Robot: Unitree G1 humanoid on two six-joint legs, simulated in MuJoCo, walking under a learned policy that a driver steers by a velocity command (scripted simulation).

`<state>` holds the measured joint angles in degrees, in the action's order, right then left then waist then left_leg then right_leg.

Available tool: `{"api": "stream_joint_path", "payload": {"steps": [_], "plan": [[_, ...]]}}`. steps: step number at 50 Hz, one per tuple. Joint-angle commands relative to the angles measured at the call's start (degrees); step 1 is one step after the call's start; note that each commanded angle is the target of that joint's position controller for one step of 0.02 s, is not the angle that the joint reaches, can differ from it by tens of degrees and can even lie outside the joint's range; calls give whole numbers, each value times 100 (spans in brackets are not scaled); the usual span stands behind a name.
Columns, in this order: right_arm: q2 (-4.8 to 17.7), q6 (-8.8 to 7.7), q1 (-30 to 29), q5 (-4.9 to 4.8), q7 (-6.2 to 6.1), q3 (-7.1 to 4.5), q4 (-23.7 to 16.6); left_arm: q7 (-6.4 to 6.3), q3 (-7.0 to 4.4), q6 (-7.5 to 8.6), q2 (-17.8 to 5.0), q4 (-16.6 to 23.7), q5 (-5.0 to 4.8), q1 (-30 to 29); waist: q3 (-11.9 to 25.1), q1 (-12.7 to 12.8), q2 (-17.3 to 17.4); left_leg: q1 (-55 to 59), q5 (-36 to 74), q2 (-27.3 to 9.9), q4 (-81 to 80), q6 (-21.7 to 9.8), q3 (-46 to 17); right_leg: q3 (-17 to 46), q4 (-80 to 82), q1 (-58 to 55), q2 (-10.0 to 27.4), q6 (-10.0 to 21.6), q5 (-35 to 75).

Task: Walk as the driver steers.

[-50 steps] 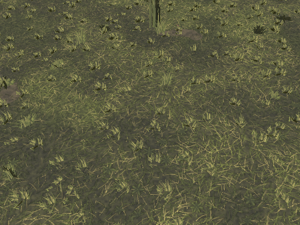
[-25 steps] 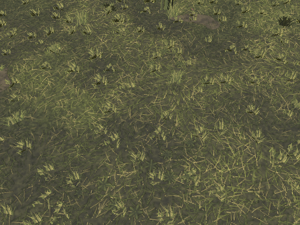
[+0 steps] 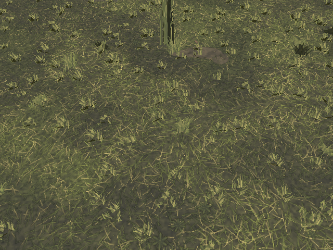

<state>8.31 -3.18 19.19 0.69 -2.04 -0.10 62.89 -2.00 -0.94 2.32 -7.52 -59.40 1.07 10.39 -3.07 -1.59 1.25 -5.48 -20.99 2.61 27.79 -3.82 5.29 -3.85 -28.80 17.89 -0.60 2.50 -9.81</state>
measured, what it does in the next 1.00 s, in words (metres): stands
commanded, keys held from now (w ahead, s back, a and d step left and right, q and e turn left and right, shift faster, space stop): no key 0.92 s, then w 0.08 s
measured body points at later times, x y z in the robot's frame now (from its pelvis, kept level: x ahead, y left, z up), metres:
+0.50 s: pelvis +0.03 -0.01 +0.01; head +0.03 -0.01 +0.46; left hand +0.01 +0.20 -0.16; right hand -0.01 -0.22 -0.15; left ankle -0.06 +0.08 -0.73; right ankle +0.06 -0.09 -0.73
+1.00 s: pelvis +0.03 +0.00 +0.01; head +0.03 +0.00 +0.46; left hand -0.01 +0.20 -0.16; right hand -0.04 -0.20 -0.15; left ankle -0.06 +0.08 -0.73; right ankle +0.06 -0.09 -0.73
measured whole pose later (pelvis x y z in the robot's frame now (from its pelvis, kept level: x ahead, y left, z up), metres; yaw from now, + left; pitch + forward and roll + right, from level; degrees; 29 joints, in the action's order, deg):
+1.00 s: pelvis +0.03 +0.00 +0.01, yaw +1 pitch -1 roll -1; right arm 5.2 -1.3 23.9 0.9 -3.0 1.3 67.2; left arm -2.1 0.1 0.0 -6.5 -68.3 0.4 18.2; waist -0.7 0.5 0.2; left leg -0.1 -20.0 1.6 21.3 -3.0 3.6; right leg -4.4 -25.8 13.5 -1.8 3.1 -11.5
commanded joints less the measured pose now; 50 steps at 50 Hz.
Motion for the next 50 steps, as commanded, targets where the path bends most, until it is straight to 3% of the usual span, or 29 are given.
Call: {"api": "stream_joint_path", "payload": {"steps": [1,2,3,6,9,16,46,48,50], "plan": [[369,168,1013,-12,-85,-85,175,-4,-60,-31,-545,-41,-8,566,368,12,-851,-548,-116,-367,-203,49,-413,1648,682,-1129,1553,889,2864],[356,205,893,10,-69,-81,178,-7,-61,-78,-554,-14,10,343,310,-48,-734,-270,228,-415,-558,58,-505,1483,756,-861,1297,663,2089],[364,230,723,19,-47,-81,173,-24,-63,-98,-530,-1,-18,282,12,-9,-538,-300,539,-515,-746,51,-596,1195,821,-649,1015,459,1560],[285,206,584,13,-51,-46,203,-51,-86,-90,-520,-180,-103,520,75,105,-233,-127,1325,-728,-873,39,-708,873,696,-902,696,249,1636],[311,191,530,-7,-101,-38,254,-47,-83,-85,-478,-285,-86,606,164,144,-112,-73,1460,-774,-934,66,-701,867,673,-1138,706,261,1843],[246,244,504,-3,-128,-2,346,-60,-54,-142,-425,-497,-66,729,-46,165,-51,-67,1387,-832,-1030,67,-708,830,795,-1040,650,212,1468],[17,171,969,1,-123,136,480,-42,84,-194,-238,-878,-84,1106,-311,229,-21,-351,1277,-908,-1210,23,-798,772,858,-907,596,112,751],[70,176,1138,28,-111,103,511,-29,72,-212,-258,-866,-78,1076,-287,167,15,-352,163,-828,-1340,-77,-841,659,727,-785,421,134,-154],[314,206,1301,31,-94,-12,483,20,17,-230,-318,-735,-46,898,-595,39,424,-403,-1483,-1041,-1625,-408,-1344,254,15,-66,40,180,-1336]]}}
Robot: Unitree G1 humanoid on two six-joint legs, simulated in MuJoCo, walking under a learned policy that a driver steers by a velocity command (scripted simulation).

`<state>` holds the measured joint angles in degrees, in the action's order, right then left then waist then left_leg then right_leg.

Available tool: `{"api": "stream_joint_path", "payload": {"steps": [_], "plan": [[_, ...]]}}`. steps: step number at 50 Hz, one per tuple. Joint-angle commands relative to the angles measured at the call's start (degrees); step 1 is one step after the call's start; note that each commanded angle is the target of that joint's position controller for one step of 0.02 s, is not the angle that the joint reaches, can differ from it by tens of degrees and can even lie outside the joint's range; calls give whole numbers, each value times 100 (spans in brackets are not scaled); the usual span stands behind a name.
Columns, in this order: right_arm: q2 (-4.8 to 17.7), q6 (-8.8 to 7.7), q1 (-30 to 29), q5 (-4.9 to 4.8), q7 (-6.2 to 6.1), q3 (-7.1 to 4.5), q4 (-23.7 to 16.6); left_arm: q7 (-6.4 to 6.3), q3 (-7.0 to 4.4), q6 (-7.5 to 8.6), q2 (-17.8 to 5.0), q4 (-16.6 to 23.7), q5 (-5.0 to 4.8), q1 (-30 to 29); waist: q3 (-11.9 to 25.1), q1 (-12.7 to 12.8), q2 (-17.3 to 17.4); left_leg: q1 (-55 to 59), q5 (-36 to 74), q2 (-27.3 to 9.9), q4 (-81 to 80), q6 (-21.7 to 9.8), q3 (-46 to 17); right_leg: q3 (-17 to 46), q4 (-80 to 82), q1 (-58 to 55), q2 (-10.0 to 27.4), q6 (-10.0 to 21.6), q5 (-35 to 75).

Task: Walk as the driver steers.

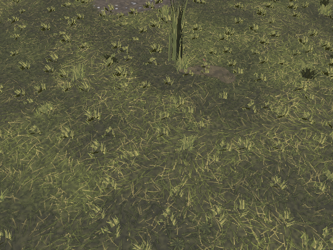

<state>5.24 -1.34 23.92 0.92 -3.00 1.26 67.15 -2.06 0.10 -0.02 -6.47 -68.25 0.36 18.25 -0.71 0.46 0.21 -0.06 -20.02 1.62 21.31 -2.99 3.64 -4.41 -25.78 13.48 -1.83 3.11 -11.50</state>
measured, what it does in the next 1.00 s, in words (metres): walks ahead: right foot, then left foot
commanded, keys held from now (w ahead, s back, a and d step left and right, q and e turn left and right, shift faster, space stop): w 0.44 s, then no key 0.56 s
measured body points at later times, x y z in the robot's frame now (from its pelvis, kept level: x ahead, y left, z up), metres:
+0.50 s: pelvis +0.19 -0.07 +0.00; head +0.20 -0.07 +0.45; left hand +0.16 +0.17 -0.14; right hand +0.24 -0.30 -0.15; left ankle +0.18 +0.06 -0.66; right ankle +0.17 -0.13 -0.74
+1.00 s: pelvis +0.33 -0.04 +0.00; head +0.35 -0.03 +0.45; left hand +0.35 +0.18 -0.17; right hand +0.35 -0.26 -0.16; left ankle +0.41 +0.02 -0.74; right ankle +0.31 -0.17 -0.72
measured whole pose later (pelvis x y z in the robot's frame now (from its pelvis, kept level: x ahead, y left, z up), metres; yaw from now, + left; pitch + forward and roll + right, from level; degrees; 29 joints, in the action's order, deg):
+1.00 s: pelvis +0.33 -0.04 +0.00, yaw -1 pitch -1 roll +0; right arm 7.5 -2.3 15.2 1.0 -1.9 -0.6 61.2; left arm -2.2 -0.5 -0.3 -8.0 -62.1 0.9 14.4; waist -3.5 -0.3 -1.3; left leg -16.4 -6.3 2.8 23.4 -5.4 6.8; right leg 0.2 -38.6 14.7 1.2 0.9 -25.0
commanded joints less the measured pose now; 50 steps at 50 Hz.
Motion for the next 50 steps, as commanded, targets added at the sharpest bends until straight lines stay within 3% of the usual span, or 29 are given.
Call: {"api": "stream_joint_path", "payload": {"steps": [1,3,4,7,10,12,13,14,15,16,17,18,19,20,22,26,30,33,35,36,37,38,39,40,41,42,44,46,50], "plan": [[744,30,954,-9,9,-205,53,70,-96,17,-393,284,66,-107,-1179,-266,719,-896,-2253,-1309,-1311,-721,-1633,31,-764,1023,13,99,-1378],[827,-9,1100,3,16,-278,57,155,-92,90,-330,604,165,-555,-1722,-393,775,-726,-2257,-1978,-1673,-1095,-2230,-101,-1573,1989,272,104,-1270],[819,-52,1203,51,24,-296,73,187,-127,141,-411,741,161,-716,-1767,-414,645,-414,-1804,-2077,-1684,-1189,-2292,-15,-1901,2439,387,109,-1352],[871,-198,1267,86,55,-340,52,266,-221,306,-537,1017,118,-928,-1536,-353,357,438,-109,-1973,-1440,-1168,-1881,91,-2124,3005,557,65,-1228],[982,-288,1107,90,81,-365,-32,331,-277,356,-530,1281,48,-1134,-1284,-245,454,224,1181,-1742,-1133,-982,-1305,-97,-1708,2350,402,94,-889],[1065,-327,777,51,117,-378,-131,345,-307,357,-468,1232,-6,-651,-1059,83,544,-533,2187,-1510,-641,-776,-809,-366,-1226,989,111,213,-523],[1111,-357,608,11,143,-376,-172,327,-361,365,-479,1011,-29,19,-788,420,456,-1021,3114,-1305,8,-635,-496,-543,-898,-167,-161,288,-186],[1087,-390,658,13,182,-354,-169,276,-495,385,-726,697,-19,899,-302,749,151,-1402,3704,-994,1150,-478,-149,-491,-671,-1348,-271,395,-200],[908,-413,589,-45,238,-283,-340,191,-666,423,-1291,566,99,1873,294,1170,-596,-2485,2628,-532,3027,-189,247,1255,103,-2515,991,746,-1424],[491,-428,792,-70,288,-232,-549,201,-714,381,-1715,500,155,2243,820,993,-1615,-3403,-1005,330,5062,-83,84,4241,1471,-2792,2491,1412,-2057],[739,-394,240,45,324,-309,-716,192,-630,320,-1487,608,78,1393,216,568,-749,-3726,-643,-153,5559,-256,-660,4271,1651,-1987,2346,1293,-2750],[750,-401,-128,43,370,-319,-885,197,-563,330,-1285,816,67,713,-309,363,-343,-3821,-50,-418,5495,-333,-593,3550,1618,-1267,2269,1168,-2474],[697,-418,-206,33,385,-331,-904,224,-488,380,-1096,899,71,356,-489,167,-22,-3629,354,-608,5156,-359,-586,2918,1707,-806,2011,1008,-1683],[650,-380,-77,74,387,-354,-870,229,-414,426,-923,915,50,205,-506,-46,-4,-3300,498,-696,4851,-331,-559,2353,1766,-489,1718,823,-1096],[575,-242,174,120,415,-367,-827,194,-322,517,-750,820,57,367,-449,-227,-211,-2966,540,-714,4541,-213,-458,1757,1803,-275,1531,802,-220],[617,-112,-442,88,381,-404,-1041,131,-241,616,-839,694,80,753,-628,-294,-223,-3259,800,-599,3645,26,-121,785,1543,-428,1403,850,3051],[496,-116,-1299,7,343,-331,-1283,112,-138,566,-744,652,46,885,-457,-98,-590,-2687,1447,-307,2107,64,215,193,1161,-505,1109,651,4202],[585,-138,-1357,-4,285,-337,-1242,77,-125,527,-757,567,58,1009,-313,-31,-668,-2322,1596,-187,1636,-40,201,253,782,-820,1213,628,4404],[700,-188,-1105,15,233,-384,-1128,45,-138,511,-802,578,68,864,-251,-149,-631,-1968,1406,-93,1261,-170,148,379,330,-1005,1291,593,4576],[732,-238,-728,31,202,-416,-972,33,-149,498,-827,583,50,755,-143,-334,-500,-1555,1618,-15,765,-231,171,370,-155,-1073,1212,505,4544],[829,-324,-319,70,180,-453,-828,36,-157,489,-841,557,17,788,55,-510,-254,-935,2581,-167,165,-272,21,297,-816,-980,1011,335,3932],[1229,-403,261,155,163,-536,-726,13,-123,493,-734,648,-31,964,639,-546,170,166,5027,-1144,476,-435,-822,160,-1820,-366,750,145,2099],[1332,-367,318,118,157,-534,-725,10,-22,369,-156,498,-269,1879,1506,-244,1173,997,6898,-2529,565,-1614,-2233,3,-3349,310,-33,-29,-1969],[1126,-294,51,-88,197,-480,-799,-12,-117,229,-486,424,-122,1624,1490,-250,697,416,5669,-2482,174,-1794,-2466,459,-3729,419,-1,-59,-2566],[965,-253,-399,-108,188,-424,-869,10,-151,174,-538,551,53,1096,745,-175,484,-325,4443,-2230,-178,-1641,-2158,579,-3797,616,111,-83,-2464],[785,-219,-747,-60,162,-347,-923,39,-148,150,-445,601,128,768,346,-66,275,-863,3626,-1976,-470,-1388,-1872,654,-3485,590,234,-106,-2147],[637,-185,-961,0,75,-265,-889,63,-122,52,-297,556,134,745,37,184,448,-1565,3129,-1507,-725,-970,-1212,614,-2599,103,370,-193,-1748],[710,-185,-798,56,71,-259,-809,13,-82,-39,-208,417,83,900,193,191,422,-1432,2957,-1351,-682,-851,-1044,431,-1908,-134,239,-240,-1732],[924,-95,-829,-33,101,-297,-777,-41,-49,-135,-252,342,46,771,211,195,460,-1727,635,-1245,-881,-662,-1095,277,-679,-620,242,-215,-759]]}}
